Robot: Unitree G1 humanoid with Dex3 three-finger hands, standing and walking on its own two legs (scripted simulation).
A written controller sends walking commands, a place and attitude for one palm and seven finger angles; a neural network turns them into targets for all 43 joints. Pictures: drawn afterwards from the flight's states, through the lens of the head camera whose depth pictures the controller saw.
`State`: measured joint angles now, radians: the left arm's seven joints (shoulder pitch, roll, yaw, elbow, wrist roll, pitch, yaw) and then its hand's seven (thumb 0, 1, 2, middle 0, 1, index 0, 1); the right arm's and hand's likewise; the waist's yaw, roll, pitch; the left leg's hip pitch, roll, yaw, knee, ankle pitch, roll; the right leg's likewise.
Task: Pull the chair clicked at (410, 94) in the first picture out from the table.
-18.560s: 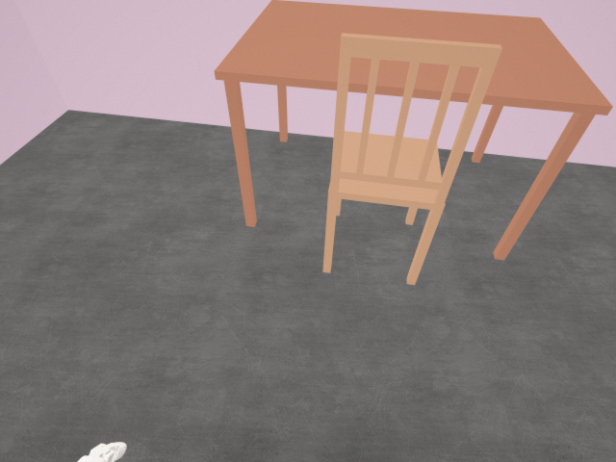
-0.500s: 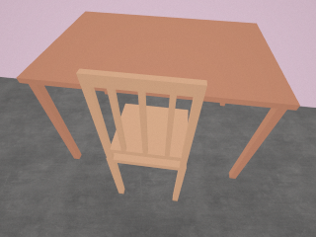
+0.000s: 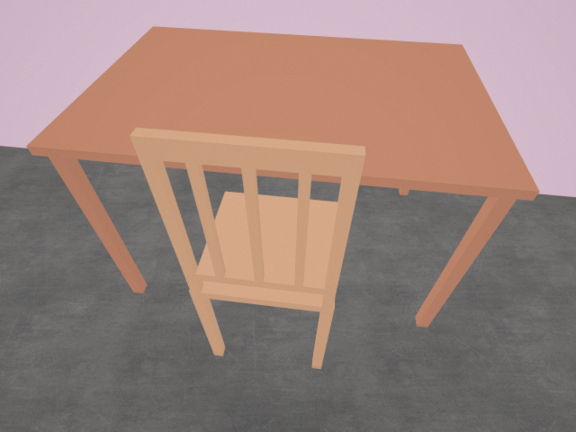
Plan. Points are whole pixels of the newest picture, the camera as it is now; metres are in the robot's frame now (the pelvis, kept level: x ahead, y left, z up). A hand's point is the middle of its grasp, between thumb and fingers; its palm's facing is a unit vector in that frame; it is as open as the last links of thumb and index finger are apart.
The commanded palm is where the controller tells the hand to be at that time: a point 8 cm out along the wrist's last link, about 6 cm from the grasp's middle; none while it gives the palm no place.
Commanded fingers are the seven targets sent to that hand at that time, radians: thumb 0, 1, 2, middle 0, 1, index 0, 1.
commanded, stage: shuffle to correct the standing spot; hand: left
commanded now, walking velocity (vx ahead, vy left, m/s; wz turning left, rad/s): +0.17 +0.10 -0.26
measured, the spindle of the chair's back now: (255, 231) +0.50 +0.10 -0.07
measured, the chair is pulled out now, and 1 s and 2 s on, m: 0.00 0.00 0.00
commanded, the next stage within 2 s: come to a stop and stand still in 0.02 s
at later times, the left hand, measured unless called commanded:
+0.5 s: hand out of the picture +0.07 +0.24 -0.18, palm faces -0.01 -0.97 -0.23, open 7.4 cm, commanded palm none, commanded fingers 0.00 0.90 0.90 -0.20 -0.30 -0.20 -0.30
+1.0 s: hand out of the picture +0.10 +0.19 -0.17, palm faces -0.06 -0.97 -0.22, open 7.2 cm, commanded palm none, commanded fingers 0.00 0.90 0.90 -0.20 -0.30 -0.20 -0.30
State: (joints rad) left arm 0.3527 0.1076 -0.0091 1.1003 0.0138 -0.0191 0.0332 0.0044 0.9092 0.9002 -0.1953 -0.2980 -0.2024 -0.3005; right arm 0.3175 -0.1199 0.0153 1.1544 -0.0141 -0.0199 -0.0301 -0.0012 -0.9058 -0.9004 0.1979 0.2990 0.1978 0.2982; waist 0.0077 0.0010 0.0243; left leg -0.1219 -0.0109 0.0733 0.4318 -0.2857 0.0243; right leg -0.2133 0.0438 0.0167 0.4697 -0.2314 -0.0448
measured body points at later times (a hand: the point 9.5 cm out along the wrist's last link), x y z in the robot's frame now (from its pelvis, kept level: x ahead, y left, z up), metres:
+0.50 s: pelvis +0.04 +0.06 -0.01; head +0.03 +0.05 +0.44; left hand +0.07 +0.29 -0.16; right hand +0.03 -0.16 -0.17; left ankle -0.03 +0.11 -0.74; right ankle +0.01 -0.08 -0.73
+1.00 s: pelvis +0.04 +0.02 +0.00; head +0.06 +0.01 +0.45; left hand +0.10 +0.24 -0.16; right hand +0.03 -0.21 -0.16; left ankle -0.03 +0.11 -0.74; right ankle +0.02 -0.08 -0.74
